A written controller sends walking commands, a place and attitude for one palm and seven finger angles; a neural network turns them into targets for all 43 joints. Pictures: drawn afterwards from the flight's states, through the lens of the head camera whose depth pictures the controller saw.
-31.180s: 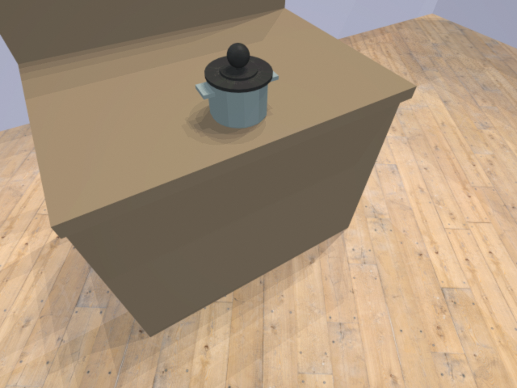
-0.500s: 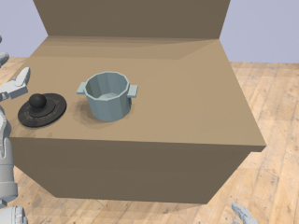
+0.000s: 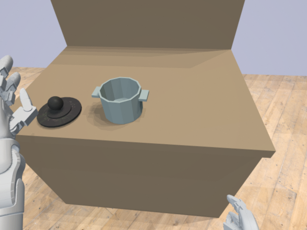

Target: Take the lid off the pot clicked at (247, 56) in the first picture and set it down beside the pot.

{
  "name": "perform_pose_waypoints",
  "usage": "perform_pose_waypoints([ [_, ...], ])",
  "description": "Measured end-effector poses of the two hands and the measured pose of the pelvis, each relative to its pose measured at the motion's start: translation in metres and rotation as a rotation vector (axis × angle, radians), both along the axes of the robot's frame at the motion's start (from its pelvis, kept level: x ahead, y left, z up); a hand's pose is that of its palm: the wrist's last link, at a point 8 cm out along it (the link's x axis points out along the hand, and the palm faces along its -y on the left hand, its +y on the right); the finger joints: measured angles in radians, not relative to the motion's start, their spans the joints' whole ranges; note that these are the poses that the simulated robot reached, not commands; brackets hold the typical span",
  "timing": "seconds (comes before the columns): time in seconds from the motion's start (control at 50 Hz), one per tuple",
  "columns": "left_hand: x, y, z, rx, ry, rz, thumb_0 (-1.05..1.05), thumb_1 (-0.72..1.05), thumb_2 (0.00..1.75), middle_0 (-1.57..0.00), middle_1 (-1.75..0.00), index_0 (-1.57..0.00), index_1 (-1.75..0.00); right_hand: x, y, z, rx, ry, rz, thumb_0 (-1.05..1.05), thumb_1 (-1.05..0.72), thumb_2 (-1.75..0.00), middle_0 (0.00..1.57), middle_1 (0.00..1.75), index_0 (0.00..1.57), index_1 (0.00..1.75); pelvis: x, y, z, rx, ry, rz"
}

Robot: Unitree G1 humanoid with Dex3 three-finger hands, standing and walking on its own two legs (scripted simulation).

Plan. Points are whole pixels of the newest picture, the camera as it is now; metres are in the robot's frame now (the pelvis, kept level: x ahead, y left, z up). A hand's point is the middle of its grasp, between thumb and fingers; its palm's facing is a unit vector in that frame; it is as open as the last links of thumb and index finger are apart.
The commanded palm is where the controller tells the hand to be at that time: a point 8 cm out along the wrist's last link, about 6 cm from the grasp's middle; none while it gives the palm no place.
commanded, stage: draw the hand back to the body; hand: left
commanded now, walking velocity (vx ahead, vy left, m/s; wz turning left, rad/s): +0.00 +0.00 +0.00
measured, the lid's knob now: (55, 103) +0.49 +0.42 +0.04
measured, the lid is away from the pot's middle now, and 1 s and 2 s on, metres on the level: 0.24 0.24 0.24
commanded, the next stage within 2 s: step back with the hand held close in 0.66 s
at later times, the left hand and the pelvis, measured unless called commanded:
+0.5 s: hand (22, 152) +0.19 +0.26 +0.20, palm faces +0.43 -0.84 -0.34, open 7.4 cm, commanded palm +0.12 +0.30 +0.21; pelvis -0.01 +0.01 +0.00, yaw +0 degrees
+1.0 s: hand (24, 152) +0.19 +0.26 +0.20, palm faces +0.35 -0.82 -0.45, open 7.4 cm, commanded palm +0.12 +0.31 +0.21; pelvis -0.01 +0.03 +0.00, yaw +0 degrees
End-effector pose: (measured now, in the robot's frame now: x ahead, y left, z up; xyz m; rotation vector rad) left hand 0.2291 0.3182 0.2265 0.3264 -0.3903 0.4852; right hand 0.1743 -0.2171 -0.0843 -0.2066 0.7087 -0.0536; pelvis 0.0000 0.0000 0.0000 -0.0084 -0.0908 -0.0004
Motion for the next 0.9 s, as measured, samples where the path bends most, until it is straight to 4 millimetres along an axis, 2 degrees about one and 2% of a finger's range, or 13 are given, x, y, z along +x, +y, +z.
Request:
perform_pose_waypoints([
  [0.1,-0.016,0.002,-0.006,0.016,0.020,0.002,0.01,0.88,0.90,-0.21,-0.31,-0.21,-0.30,-0.005,0.000,0.002,-0.006,-0.003,-0.011,0.01,-0.90,-0.90,0.20,0.30,0.20,0.30,-0.003,0.001,0.000,-0.001,-0.009,-0.004],
  [0.26,-0.045,-0.010,-0.007,0.061,0.017,-0.044,0.01,0.89,0.90,-0.21,-0.30,-0.21,-0.30,-0.005,0.005,0.005,-0.016,-0.028,-0.001,0.01,-0.90,-0.90,0.20,0.30,0.20,0.30,-0.005,0.008,0.000,-0.002,-0.022,-0.001],
  [0.32,-0.055,-0.009,-0.009,0.076,0.031,-0.041,0.01,0.89,0.90,-0.21,-0.30,-0.21,-0.30,-0.005,0.009,0.006,-0.015,-0.037,0.004,0.01,-0.90,-0.90,0.20,0.30,0.20,0.30,-0.006,0.009,0.000,-0.002,-0.025,0.000],
  [0.44,-0.074,-0.020,-0.013,0.093,0.056,-0.074,0.01,0.89,0.90,-0.21,-0.30,-0.21,-0.30,-0.001,0.019,0.009,-0.010,-0.060,0.029,0.01,-0.90,-0.90,0.20,0.30,0.20,0.30,-0.006,0.014,0.000,-0.004,-0.027,0.002],
  [0.56,-0.092,-0.018,-0.017,0.109,0.083,-0.062,0.01,0.89,0.90,-0.21,-0.30,-0.21,-0.30,0.004,0.028,0.013,-0.009,-0.076,0.046,0.01,-0.90,-0.90,0.20,0.30,0.20,0.30,-0.005,0.016,-0.001,-0.007,-0.031,0.004],
  [0.78,-0.093,-0.017,-0.013,0.121,0.066,-0.054,0.01,0.89,0.90,-0.21,-0.30,-0.21,-0.30,0.008,0.038,0.013,-0.008,-0.084,0.066,0.01,-0.90,-0.90,0.20,0.30,0.20,0.30,-0.004,0.020,-0.001,-0.007,-0.030,0.009],
  [0.9,-0.084,-0.011,-0.002,0.222,0.039,-0.068,0.01,0.89,0.90,-0.21,-0.30,-0.21,-0.30,0.003,0.030,0.013,-0.018,-0.047,0.029,0.01,-0.90,-0.90,0.20,0.30,0.20,0.30,-0.007,0.024,-0.002,-0.016,0.032,0.000],
])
